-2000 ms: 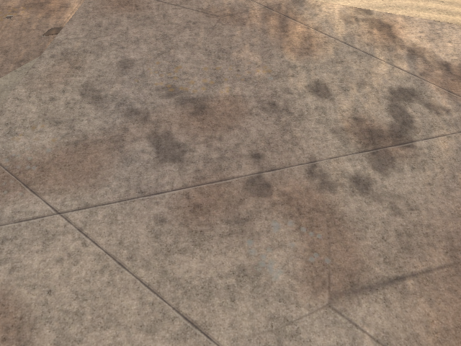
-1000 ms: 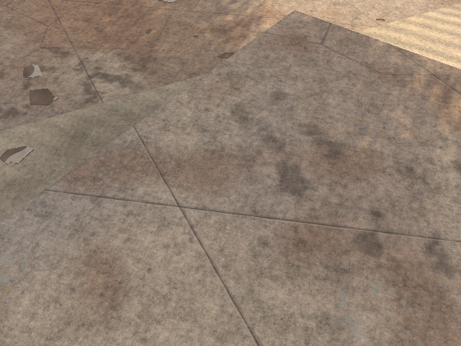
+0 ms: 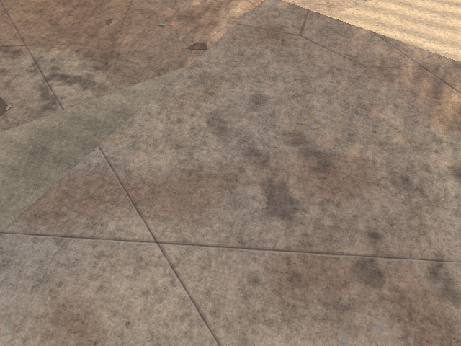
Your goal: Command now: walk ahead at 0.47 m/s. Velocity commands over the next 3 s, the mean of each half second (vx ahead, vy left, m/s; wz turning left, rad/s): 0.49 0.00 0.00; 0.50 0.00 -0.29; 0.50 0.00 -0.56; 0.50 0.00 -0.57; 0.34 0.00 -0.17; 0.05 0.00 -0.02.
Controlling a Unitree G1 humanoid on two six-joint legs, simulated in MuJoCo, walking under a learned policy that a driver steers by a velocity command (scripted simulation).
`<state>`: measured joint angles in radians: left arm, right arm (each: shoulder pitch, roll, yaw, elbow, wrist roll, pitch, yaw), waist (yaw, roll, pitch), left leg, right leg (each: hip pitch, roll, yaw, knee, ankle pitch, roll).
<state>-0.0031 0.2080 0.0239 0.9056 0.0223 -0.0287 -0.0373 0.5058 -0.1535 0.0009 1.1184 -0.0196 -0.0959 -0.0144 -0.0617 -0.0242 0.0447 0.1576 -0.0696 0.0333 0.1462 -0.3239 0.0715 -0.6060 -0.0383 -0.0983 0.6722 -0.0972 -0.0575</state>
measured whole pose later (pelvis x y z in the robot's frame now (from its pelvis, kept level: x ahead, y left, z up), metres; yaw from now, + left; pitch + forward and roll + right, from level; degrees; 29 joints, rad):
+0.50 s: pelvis +0.29 -0.02 +0.01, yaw +0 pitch +0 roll -1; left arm 0.47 0.16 0.02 1.08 0.01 -0.10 0.00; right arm 0.05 -0.20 -0.03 0.92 -0.02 -0.03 0.03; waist 0.06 0.03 0.05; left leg -0.63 0.09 0.05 0.69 -0.01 0.04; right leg 0.06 0.10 -0.09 0.18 -0.25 -0.10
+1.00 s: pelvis +0.57 +0.01 +0.01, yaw -11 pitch +0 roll +1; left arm 0.14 0.21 0.06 0.91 0.03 -0.01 -0.04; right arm 0.41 -0.18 -0.05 1.03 -0.02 -0.11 -0.02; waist -0.02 -0.03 0.05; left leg 0.01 -0.04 0.25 0.24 -0.26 0.06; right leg -0.66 -0.10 -0.04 0.87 -0.03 -0.07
